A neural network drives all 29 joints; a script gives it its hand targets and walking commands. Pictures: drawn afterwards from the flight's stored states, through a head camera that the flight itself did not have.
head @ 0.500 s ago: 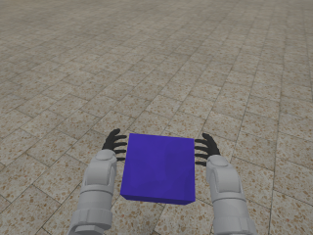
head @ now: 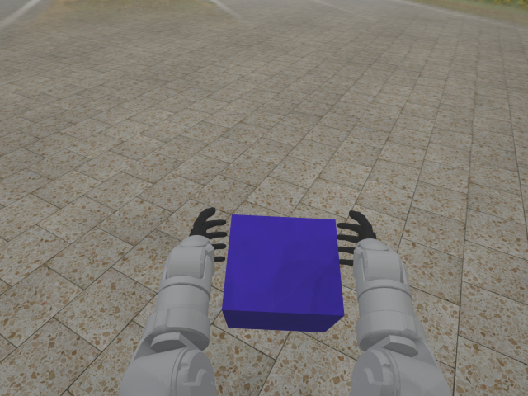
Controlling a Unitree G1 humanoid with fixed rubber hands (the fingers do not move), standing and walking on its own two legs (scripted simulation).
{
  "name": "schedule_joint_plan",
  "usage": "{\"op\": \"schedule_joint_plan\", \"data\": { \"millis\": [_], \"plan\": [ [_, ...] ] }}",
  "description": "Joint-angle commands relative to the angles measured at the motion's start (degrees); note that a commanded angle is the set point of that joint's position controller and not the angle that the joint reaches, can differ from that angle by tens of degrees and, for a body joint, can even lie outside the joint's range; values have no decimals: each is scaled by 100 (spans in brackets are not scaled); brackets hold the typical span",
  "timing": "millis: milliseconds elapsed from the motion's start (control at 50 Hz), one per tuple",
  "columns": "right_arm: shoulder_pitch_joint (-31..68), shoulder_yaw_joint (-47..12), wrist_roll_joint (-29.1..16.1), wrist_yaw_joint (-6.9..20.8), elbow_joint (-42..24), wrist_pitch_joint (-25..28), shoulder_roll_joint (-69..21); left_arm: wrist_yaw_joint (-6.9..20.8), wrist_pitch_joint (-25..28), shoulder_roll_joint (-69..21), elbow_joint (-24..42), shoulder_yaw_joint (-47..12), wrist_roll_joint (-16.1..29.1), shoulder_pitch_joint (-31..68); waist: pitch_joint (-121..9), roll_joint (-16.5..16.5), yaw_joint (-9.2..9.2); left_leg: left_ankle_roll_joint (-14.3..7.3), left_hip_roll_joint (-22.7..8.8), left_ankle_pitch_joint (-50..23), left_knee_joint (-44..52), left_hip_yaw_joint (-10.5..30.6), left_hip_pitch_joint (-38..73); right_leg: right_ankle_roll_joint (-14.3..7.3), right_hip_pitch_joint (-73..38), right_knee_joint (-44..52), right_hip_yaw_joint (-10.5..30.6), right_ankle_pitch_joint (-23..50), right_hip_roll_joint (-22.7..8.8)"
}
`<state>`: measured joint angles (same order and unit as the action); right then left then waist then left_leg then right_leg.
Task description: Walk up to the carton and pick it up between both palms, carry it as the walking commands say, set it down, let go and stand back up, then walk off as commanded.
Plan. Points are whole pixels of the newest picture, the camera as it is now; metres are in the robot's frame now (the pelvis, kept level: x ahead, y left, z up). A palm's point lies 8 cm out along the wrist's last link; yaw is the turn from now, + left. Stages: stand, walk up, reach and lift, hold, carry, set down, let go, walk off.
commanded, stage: hold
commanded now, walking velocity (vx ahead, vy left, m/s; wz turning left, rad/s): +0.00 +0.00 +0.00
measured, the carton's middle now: (279, 275) +0.34 -0.02 -0.02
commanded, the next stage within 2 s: set down in 0.24 s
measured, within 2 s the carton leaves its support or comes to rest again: neither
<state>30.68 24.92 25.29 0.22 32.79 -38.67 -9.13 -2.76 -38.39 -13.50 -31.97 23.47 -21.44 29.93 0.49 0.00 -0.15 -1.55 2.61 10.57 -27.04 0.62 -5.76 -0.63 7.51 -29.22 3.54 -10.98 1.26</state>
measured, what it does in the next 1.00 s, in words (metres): stands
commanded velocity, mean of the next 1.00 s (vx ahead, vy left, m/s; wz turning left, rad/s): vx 0.00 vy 0.00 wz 0.00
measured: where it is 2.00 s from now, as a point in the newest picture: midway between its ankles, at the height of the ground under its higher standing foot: outside the picture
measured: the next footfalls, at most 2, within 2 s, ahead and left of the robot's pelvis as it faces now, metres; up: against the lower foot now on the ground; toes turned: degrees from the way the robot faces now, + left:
none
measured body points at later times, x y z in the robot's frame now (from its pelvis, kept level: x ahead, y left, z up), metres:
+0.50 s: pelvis +0.04 -0.01 +0.01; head +0.01 -0.01 +0.46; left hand +0.35 +0.14 +0.03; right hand +0.36 -0.14 +0.03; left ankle +0.06 +0.11 -0.73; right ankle +0.07 -0.11 -0.73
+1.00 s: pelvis +0.02 -0.01 -0.02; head +0.09 -0.01 +0.43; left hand +0.36 +0.14 -0.06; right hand +0.36 -0.14 -0.05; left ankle +0.06 +0.11 -0.73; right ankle +0.07 -0.11 -0.73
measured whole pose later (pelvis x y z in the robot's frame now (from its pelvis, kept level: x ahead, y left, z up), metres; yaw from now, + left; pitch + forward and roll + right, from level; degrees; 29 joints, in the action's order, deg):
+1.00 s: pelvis +0.02 -0.01 -0.02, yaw +1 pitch +9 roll +0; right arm 23.5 21.9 18.5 -4.2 34.9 -16.3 -11.4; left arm -2.3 -17.2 -11.4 -34.6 22.4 -20.2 23.5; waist -1.8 0.5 -0.3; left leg -0.7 2.0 15.1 -38.5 1.7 -32.3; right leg -1.1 33.1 -38.9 2.2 -14.7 2.3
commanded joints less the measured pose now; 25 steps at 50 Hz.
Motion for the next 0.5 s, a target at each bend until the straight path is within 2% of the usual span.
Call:
{"op": "schedule_joint_plan", "data": {
  "millis": [0,180,220,240,260,280,360,480],
  "plan": [
    [3255,-2453,-1550,1591,467,188,-5634,1619,166,-5544,-290,-2454,1543,3406,-923,101,55,-141,-39,1268,887,525,-166,-150,-21,813,260,-1141,139],
    [2446,-3413,-1867,1418,-657,183,-5963,1763,146,-5518,529,-3121,1681,2572,-1184,103,-4,-83,160,137,779,409,260,-80,-199,1033,256,-284,117],
    [2173,-3642,-1958,1365,-935,152,-6077,1788,116,-5500,763,-3353,1765,2380,-1269,142,-73,-82,189,-60,769,413,349,-44,-267,1032,239,-16,125],
    [2105,-3227,-1853,1317,-741,112,-5736,1763,140,-5480,738,-3152,1534,2138,-1292,123,-31,-8,77,65,818,373,464,-118,-231,1049,182,-129,230],
    [1931,-3261,-1835,1286,-788,120,-5725,1738,147,-5461,784,-3211,1558,2019,-1202,98,-54,10,78,84,835,391,421,-142,-274,1033,183,-108,234],
    [1856,-3291,-1856,1279,-797,128,-5694,1711,154,-5408,797,-3192,1544,1842,-1152,110,21,11,76,5,839,399,417,-142,-269,1014,188,-32,239],
    [1541,-3267,-1846,1241,-769,222,-5673,1650,227,-5244,879,-3169,1505,1525,-1092,47,117,21,85,-282,778,396,354,-139,-290,930,218,324,252],
    [1076,-3275,-1854,1133,-764,571,-5642,1575,514,-5115,982,-3218,1469,1081,-1331,-26,131,20,116,-929,538,431,237,-139,-255,710,304,1117,252]
  ]
}}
